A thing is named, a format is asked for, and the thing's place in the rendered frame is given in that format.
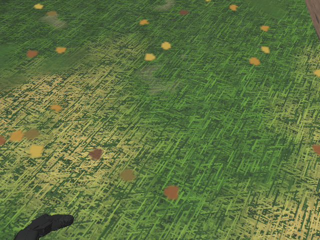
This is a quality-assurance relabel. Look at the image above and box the robot left hand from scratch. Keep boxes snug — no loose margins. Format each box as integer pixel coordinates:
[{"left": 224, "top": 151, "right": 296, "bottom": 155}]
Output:
[{"left": 14, "top": 213, "right": 74, "bottom": 240}]

